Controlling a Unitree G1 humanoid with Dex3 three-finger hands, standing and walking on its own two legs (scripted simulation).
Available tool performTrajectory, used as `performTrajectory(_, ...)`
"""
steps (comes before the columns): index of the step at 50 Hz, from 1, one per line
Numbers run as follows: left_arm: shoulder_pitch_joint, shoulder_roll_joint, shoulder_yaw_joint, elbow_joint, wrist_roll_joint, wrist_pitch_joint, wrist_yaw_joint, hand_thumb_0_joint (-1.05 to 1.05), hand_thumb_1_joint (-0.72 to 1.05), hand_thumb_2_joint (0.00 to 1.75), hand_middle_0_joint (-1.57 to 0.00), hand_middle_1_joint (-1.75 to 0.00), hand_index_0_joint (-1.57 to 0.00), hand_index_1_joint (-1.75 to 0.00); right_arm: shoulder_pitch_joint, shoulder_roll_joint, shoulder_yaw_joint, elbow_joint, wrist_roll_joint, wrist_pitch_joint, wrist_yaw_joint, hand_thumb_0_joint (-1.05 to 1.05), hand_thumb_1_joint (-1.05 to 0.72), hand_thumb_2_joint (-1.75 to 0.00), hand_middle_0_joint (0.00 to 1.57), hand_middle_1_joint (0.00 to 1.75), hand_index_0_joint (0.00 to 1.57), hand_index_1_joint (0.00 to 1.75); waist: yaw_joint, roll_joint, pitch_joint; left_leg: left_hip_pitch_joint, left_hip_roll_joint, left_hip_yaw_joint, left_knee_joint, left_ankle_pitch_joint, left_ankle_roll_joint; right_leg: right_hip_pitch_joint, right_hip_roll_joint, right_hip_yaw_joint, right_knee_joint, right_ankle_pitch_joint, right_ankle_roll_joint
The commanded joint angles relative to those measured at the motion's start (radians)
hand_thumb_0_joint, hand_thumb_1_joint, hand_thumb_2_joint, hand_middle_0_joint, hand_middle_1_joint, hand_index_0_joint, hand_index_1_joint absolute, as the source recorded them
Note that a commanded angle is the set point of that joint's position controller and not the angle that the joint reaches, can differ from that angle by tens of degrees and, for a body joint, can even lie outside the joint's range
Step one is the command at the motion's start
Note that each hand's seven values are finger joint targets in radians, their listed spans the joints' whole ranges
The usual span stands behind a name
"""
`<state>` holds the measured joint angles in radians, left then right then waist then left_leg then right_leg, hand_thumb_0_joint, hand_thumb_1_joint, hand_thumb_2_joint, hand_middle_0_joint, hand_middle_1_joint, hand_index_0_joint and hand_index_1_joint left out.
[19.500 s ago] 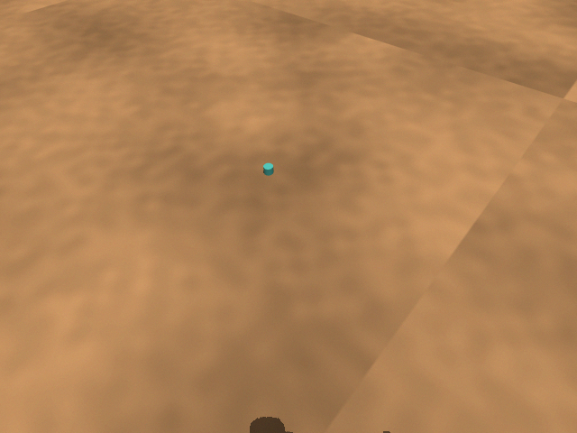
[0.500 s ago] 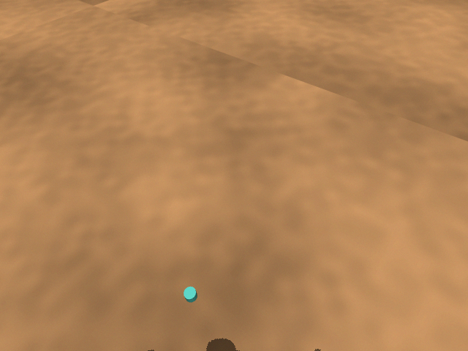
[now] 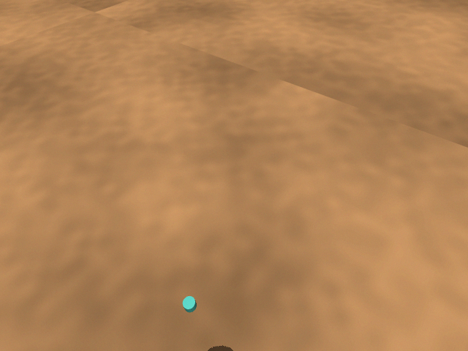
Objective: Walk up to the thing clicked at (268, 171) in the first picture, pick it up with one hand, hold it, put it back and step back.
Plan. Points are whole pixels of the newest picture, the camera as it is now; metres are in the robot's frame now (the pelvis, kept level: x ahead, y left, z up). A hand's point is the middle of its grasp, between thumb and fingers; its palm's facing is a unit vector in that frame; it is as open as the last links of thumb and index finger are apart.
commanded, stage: walk up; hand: left
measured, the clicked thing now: (189, 304) +0.43 +0.22 -0.75
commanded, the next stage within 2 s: stand in 1.82 s
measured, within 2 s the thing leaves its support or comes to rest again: neither
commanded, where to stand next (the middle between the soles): +0.03 +0.01 m, yaw -3 degrees
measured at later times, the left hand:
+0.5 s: hand (120, 323) +0.21 +0.26 -0.16, palm faces -0.04 -0.94 -0.35, open 7.4 cm
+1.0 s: hand out of the picture +0.11 +0.31 -0.17, palm faces -0.15 -0.92 -0.37, open 7.4 cm
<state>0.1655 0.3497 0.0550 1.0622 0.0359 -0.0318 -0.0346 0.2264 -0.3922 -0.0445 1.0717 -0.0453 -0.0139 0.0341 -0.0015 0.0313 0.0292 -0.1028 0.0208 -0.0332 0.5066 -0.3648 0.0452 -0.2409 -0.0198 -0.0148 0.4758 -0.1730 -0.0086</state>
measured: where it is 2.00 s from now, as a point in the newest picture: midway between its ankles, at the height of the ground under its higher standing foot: outside the picture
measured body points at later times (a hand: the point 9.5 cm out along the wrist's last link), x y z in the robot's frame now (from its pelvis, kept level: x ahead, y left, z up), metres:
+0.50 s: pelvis +0.07 +0.02 -0.02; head +0.12 +0.01 +0.43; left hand +0.21 +0.31 -0.13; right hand +0.13 -0.30 -0.14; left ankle +0.04 +0.14 -0.71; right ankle +0.17 -0.10 -0.74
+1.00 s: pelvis +0.03 +0.04 -0.01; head +0.05 +0.06 +0.44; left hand +0.12 +0.36 -0.14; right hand +0.07 -0.30 -0.10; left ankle +0.07 +0.14 -0.74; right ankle -0.03 -0.10 -0.72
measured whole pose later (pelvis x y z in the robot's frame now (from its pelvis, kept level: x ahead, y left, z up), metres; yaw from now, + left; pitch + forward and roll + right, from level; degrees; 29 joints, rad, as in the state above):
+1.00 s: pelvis +0.03 +0.04 -0.01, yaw -7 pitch -2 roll -1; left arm 0.23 0.43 0.05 0.97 0.02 0.03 -0.02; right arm 0.23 -0.41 -0.05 0.84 -0.06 -0.01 0.01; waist -0.02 -0.03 0.09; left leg -0.31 0.06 0.10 0.64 -0.30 0.04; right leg -0.22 0.00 0.05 0.70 -0.53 0.01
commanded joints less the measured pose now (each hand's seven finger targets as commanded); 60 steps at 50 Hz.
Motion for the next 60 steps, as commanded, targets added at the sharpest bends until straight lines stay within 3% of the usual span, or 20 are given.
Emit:
performTrajectory(1,-0.028,0.278,0.059,-0.101,-0.006,-0.004,0.009,0.00,0.90,0.90,-0.20,-0.30,-0.20,-0.30,0.017,-0.165,-0.048,-0.098,0.007,-0.039,-0.010,0.00,-0.90,-0.90,0.20,0.30,0.20,0.30,-0.012,-0.155,-0.052,-0.097,-0.003,0.027,-0.091,-0.075,0.028,0.102,-0.201,0.256,-0.170,-0.269,-0.146)
performTrajectory(4,-0.166,0.185,0.030,-0.175,-0.019,0.006,0.002,0.00,0.90,0.90,-0.20,-0.30,-0.20,-0.30,0.145,-0.296,-0.095,-0.080,-0.004,-0.041,-0.014,0.00,-0.90,-0.90,0.20,0.30,0.20,0.30,-0.096,0.138,0.156,0.166,0.277,-0.437,-0.396,-0.327,0.139,-0.475,0.079,-0.034,0.276,-0.331,-0.005)
performTrajectory(5,-0.170,0.230,0.043,-0.190,-0.008,-0.007,0.013,0.00,0.90,0.90,-0.20,-0.30,-0.20,-0.30,0.138,-0.329,-0.100,-0.104,0.004,-0.047,-0.018,0.00,-0.90,-0.90,0.20,0.30,0.20,0.30,-0.094,0.110,0.211,0.159,0.356,-0.465,-0.363,-0.078,0.197,-0.533,0.027,0.035,0.343,-0.328,-0.003)
performTrajectory(8,-0.097,0.206,0.034,-0.189,-0.027,-0.031,0.012,0.00,0.90,0.90,-0.20,-0.30,-0.20,-0.30,0.119,-0.235,-0.075,-0.136,0.006,-0.050,-0.028,0.00,-0.90,-0.90,0.20,0.30,0.20,0.30,-0.048,0.086,0.140,0.266,0.248,-0.205,-0.157,0.666,0.171,-0.425,0.001,0.038,0.258,-0.309,-0.022)
performTrajectory(12,0.016,0.175,0.032,-0.155,-0.026,-0.018,0.016,0.00,0.90,0.90,-0.20,-0.30,-0.20,-0.30,0.016,-0.235,-0.062,-0.204,0.036,-0.031,-0.041,0.00,-0.90,-0.90,0.20,0.30,0.20,0.30,0.012,0.132,-0.019,0.095,0.119,0.006,0.047,0.788,0.062,-0.005,0.055,-0.084,0.007,0.005,-0.040)
performTrajectory(14,0.114,0.233,0.055,-0.109,-0.022,-0.003,0.038,0.00,0.90,0.90,-0.20,-0.30,-0.20,-0.30,0.019,-0.182,-0.042,-0.223,0.069,-0.017,-0.051,0.00,-0.90,-0.90,0.20,0.30,0.20,0.30,0.063,-0.011,-0.094,-0.141,0.054,0.024,0.218,0.568,0.007,0.300,0.004,-0.001,-0.008,0.310,-0.067)
performTrajectory(15,0.138,0.286,0.073,-0.116,-0.022,0.005,0.048,0.00,0.90,0.90,-0.20,-0.30,-0.20,-0.30,0.056,-0.149,-0.029,-0.231,0.080,-0.014,-0.057,0.00,-0.90,-0.90,0.20,0.30,0.20,0.30,0.067,-0.153,-0.141,-0.249,-0.022,0.049,0.371,0.321,-0.018,0.375,-0.151,0.201,-0.028,0.408,-0.131)
performTrajectory(16,0.105,0.295,0.067,-0.156,-0.024,0.008,0.053,0.00,0.90,0.90,-0.20,-0.30,-0.20,-0.30,0.105,-0.139,-0.024,-0.217,0.076,0.006,-0.065,0.00,-0.90,-0.90,0.20,0.30,0.20,0.30,0.049,-0.169,-0.165,-0.235,-0.082,-0.012,0.485,-0.196,-0.013,0.302,-0.313,0.395,-0.120,0.334,-0.207)
performTrajectory(17,0.009,0.303,0.055,-0.190,-0.019,0.010,0.054,0.00,0.90,0.90,-0.20,-0.30,-0.20,-0.30,0.147,-0.169,-0.040,-0.189,0.064,0.029,-0.074,0.00,-0.90,-0.90,0.20,0.30,0.20,0.30,0.015,-0.129,-0.121,-0.151,-0.021,-0.060,0.533,-0.294,-0.009,0.125,-0.365,0.431,-0.154,0.148,-0.261)
performTrajectory(26,-0.110,0.277,0.045,-0.245,-0.027,0.056,0.057,0.00,0.90,0.90,-0.20,-0.30,-0.20,-0.30,0.174,-0.176,-0.046,-0.148,0.044,0.041,-0.072,0.00,-0.90,-0.90,0.20,0.30,0.20,0.30,-0.018,-0.219,-0.090,-0.161,-0.033,0.032,0.334,-0.106,-0.038,-0.019,-0.264,0.202,0.045,0.567,-0.233)
performTrajectory(29,-0.196,0.251,0.037,-0.283,-0.037,0.087,0.052,0.00,0.90,0.90,-0.20,-0.30,-0.20,-0.30,0.191,-0.189,-0.064,-0.149,0.032,0.031,-0.072,0.00,-0.90,-0.90,0.20,0.30,0.20,0.30,-0.064,-0.157,-0.092,-0.090,-0.025,0.052,0.105,0.141,-0.027,-0.136,-0.196,0.151,0.151,0.267,-0.148)
performTrajectory(31,-0.173,0.191,0.031,-0.297,-0.045,0.107,0.053,0.00,0.90,0.90,-0.20,-0.30,-0.20,-0.30,0.075,-0.326,-0.094,-0.213,0.007,0.019,-0.073,0.00,-0.90,-0.90,0.20,0.30,0.20,0.30,-0.041,0.219,-0.009,-0.208,0.328,-0.448,-0.179,0.398,0.115,-0.262,0.113,0.063,0.517,-0.355,-0.035)
performTrajectory(33,-0.126,0.258,0.059,-0.270,-0.029,0.122,0.063,0.00,0.90,0.90,-0.20,-0.30,-0.20,-0.30,-0.014,-0.359,-0.108,-0.259,0.010,0.007,-0.077,0.00,-0.90,-0.90,0.20,0.30,0.20,0.30,-0.028,0.155,0.006,-0.308,0.420,-0.557,-0.184,0.465,0.259,-0.212,0.113,0.222,0.796,-0.476,-0.021)
performTrajectory(37,-0.007,0.237,0.057,-0.234,-0.041,0.119,0.051,0.00,0.90,0.90,-0.20,-0.30,-0.20,-0.30,-0.061,-0.247,-0.085,-0.277,0.017,-0.011,-0.096,0.00,-0.90,-0.90,0.20,0.30,0.20,0.30,0.044,0.021,-0.068,-0.020,0.212,-0.180,-0.006,0.602,0.096,-0.373,0.127,0.247,0.833,-0.277,-0.014)
performTrajectory(44,-0.064,0.242,0.034,-0.246,-0.025,0.042,0.032,0.00,0.90,0.90,-0.20,-0.30,-0.20,-0.30,0.076,-0.269,-0.091,-0.260,-0.004,-0.028,-0.062,0.00,-0.90,-0.90,0.20,0.30,0.20,0.30,-0.088,0.165,-0.124,0.191,0.226,-0.203,-0.110,0.102,0.156,-0.276,0.040,0.114,0.335,-0.339,0.048)
performTrajectory(50,0.138,0.208,0.036,-0.129,-0.012,0.011,0.027,0.00,0.90,0.90,-0.20,-0.30,-0.20,-0.30,-0.053,-0.277,-0.075,-0.297,0.007,-0.002,-0.024,0.00,-0.90,-0.90,0.20,0.30,0.20,0.30,0.025,0.143,0.023,-0.245,0.202,-0.098,-0.087,-0.071,0.120,0.102,0.046,-0.026,-0.038,-0.201,-0.031)
performTrajectory(51,0.163,0.219,0.043,-0.117,-0.009,0.007,0.028,0.00,0.90,0.90,-0.20,-0.30,-0.20,-0.30,-0.064,-0.235,-0.059,-0.300,0.018,-0.001,-0.023,0.00,-0.90,-0.90,0.20,0.30,0.20,0.30,0.042,0.069,0.012,-0.289,0.167,-0.066,-0.023,-0.040,0.073,0.174,0.035,0.019,-0.089,-0.152,-0.049)
performTrajectory(53,0.133,0.335,0.071,-0.147,0.008,-0.001,0.030,0.00,0.90,0.90,-0.20,-0.30,-0.20,-0.30,-0.092,-0.147,-0.029,-0.320,0.035,-0.003,-0.026,0.00,-0.90,-0.90,0.20,0.30,0.20,0.30,0.052,-0.246,0.070,-0.491,-0.023,0.082,0.262,-0.155,-0.030,0.122,-0.250,0.525,-0.286,-0.528,-0.167)
performTrajectory(54,0.073,0.386,0.075,-0.177,0.016,0.000,0.027,0.00,0.90,0.90,-0.20,-0.30,-0.20,-0.30,-0.105,-0.211,-0.050,-0.301,0.032,-0.003,-0.035,0.00,-0.90,-0.90,0.20,0.30,0.20,0.30,0.063,-0.227,0.133,-0.424,-0.015,-0.025,0.388,-0.202,-0.027,-0.046,-0.336,0.606,-0.312,-0.619,-0.246)
performTrajectory(60,0.046,0.290,0.054,-0.205,-0.010,-0.009,0.027,0.00,0.90,0.90,-0.20,-0.30,-0.20,-0.30,-0.003,-0.204,-0.036,-0.218,0.040,-0.028,-0.028,0.00,-0.90,-0.90,0.20,0.30,0.20,0.30,0.026,-0.263,0.112,-0.365,-0.023,0.019,0.256,-0.069,-0.042,0.087,-0.169,0.252,-0.191,-0.056,-0.168)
